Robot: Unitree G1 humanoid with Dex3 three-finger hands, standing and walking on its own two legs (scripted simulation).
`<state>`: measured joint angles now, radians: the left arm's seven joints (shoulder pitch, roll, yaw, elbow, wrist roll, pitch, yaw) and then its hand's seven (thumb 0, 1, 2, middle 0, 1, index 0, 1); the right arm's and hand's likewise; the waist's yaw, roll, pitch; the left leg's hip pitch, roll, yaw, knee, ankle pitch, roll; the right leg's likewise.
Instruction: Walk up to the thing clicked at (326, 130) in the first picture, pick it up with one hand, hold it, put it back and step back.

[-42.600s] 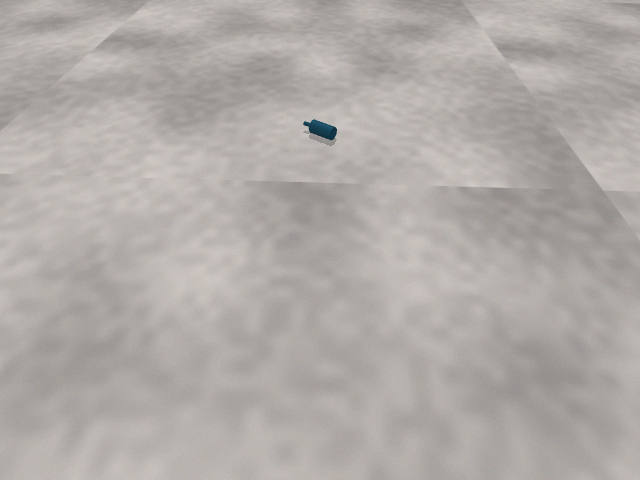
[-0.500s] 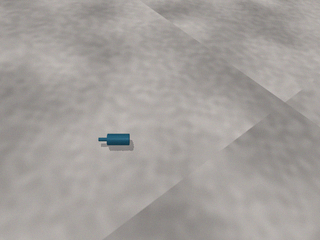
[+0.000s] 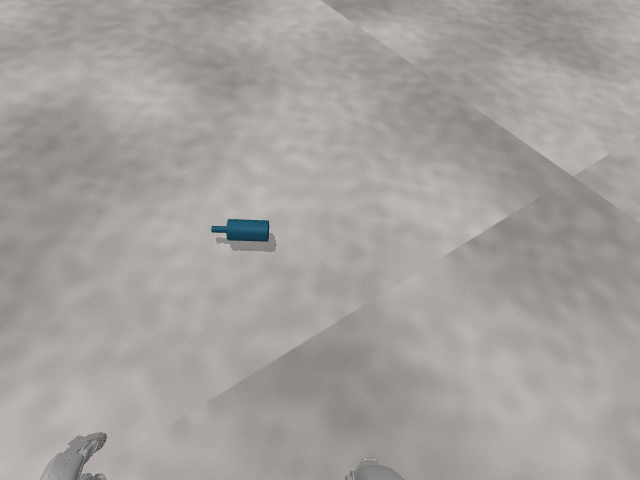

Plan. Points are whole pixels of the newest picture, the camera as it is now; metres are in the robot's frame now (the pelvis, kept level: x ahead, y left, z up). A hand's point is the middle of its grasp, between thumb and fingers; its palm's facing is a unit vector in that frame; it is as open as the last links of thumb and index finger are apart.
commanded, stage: step back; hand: left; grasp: from above
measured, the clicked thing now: (240, 230) +1.03 +0.29 -0.71
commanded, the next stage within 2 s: stand in 1.12 s
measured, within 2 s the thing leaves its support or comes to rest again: neither
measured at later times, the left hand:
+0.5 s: hand out of the picture -0.04 +0.26 -0.13, palm faces +0.02 -0.91 -0.41, open 7.4 cm
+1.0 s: hand out of the picture +0.08 +0.25 -0.13, palm faces -0.02 -0.93 -0.37, open 7.4 cm
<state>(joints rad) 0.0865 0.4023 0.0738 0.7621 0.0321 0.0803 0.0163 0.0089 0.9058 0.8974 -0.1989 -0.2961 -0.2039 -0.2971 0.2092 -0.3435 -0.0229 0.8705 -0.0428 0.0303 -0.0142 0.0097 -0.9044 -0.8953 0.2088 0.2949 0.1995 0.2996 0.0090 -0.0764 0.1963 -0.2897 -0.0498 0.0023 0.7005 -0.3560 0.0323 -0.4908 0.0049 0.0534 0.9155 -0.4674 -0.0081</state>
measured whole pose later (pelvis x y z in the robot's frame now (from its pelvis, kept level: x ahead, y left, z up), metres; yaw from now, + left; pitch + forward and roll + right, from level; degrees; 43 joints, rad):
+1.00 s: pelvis -0.03 -0.01 +0.01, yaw +0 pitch -3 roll -1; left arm 0.12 0.35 0.05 0.97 0.02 0.00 -0.01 0.01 0.91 0.90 -0.20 -0.30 -0.20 -0.30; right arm 0.19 -0.36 -0.03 0.96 -0.01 0.01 -0.02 0.01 -0.90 -0.90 0.21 0.29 0.20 0.30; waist -0.01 0.03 0.11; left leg -0.27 0.01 -0.03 0.70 -0.39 0.01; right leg -0.31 -0.01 -0.04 0.61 -0.25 -0.01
